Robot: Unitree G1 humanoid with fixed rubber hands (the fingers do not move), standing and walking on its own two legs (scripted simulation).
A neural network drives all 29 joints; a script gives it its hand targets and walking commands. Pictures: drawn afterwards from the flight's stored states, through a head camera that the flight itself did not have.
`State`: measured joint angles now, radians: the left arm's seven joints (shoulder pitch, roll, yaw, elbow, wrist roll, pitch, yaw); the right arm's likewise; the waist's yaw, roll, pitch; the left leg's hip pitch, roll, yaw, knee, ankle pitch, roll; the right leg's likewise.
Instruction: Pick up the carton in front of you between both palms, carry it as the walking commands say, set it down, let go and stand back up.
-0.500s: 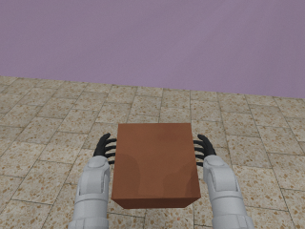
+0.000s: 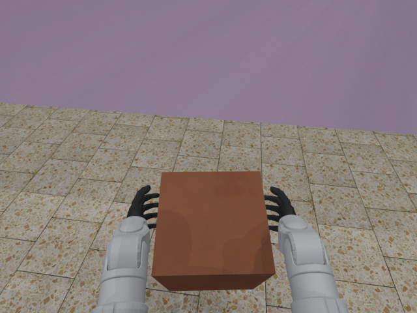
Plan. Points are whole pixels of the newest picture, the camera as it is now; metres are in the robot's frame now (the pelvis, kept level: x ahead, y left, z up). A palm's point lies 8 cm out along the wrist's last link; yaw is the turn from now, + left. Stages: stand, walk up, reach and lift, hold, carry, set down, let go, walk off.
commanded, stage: carry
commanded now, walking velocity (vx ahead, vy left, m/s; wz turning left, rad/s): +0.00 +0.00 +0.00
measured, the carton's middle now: (211, 236) +0.31 +0.00 -0.06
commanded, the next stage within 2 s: hold in 0.04 s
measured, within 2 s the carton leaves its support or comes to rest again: neither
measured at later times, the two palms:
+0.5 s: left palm (117, 244) +0.24 +0.17 +0.05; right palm (275, 218) +0.28 -0.12 +0.05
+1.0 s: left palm (143, 231) +0.30 +0.15 -0.01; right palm (274, 217) +0.33 -0.14 -0.02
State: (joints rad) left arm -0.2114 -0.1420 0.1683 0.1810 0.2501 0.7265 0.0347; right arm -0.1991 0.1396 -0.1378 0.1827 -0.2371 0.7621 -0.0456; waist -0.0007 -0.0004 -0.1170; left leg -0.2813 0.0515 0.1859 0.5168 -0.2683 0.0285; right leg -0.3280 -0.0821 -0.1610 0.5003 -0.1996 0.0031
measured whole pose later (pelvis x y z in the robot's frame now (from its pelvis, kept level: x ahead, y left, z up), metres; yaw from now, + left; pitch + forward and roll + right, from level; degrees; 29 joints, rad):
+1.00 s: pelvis -0.02 -0.03 -0.01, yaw +9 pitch +2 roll +0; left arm -0.55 -0.25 0.52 0.55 0.48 0.44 0.00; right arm -0.52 0.19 -0.50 0.57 -0.47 0.45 0.02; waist -0.02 0.01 0.07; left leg -0.41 -0.01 -0.02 0.65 -0.26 0.00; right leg -0.41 0.01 -0.02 0.65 -0.27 -0.02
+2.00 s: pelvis -0.07 -0.04 -0.27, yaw +8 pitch +45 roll +2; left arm -0.94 -0.16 0.48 0.62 0.19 0.20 0.24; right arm -1.00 -0.10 -0.36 0.75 -0.20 0.26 -0.03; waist -0.05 0.07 -0.13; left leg -1.99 -0.10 -0.04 1.72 -0.52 -0.04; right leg -2.02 0.04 0.03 1.73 -0.50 -0.01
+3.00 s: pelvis -0.09 -0.05 -0.40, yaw +10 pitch +39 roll +4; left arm -1.31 0.00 0.49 0.88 0.10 0.18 0.18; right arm -1.44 -0.35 -0.22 1.11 -0.08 0.22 0.02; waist -0.05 0.08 0.21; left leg -2.27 -0.14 -0.02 2.14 -0.57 -0.09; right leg -2.31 0.02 0.02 2.17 -0.55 -0.03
